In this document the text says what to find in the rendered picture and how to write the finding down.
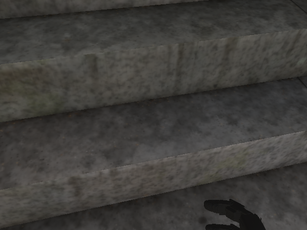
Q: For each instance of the robot right hand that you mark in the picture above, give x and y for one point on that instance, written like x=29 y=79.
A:
x=234 y=211

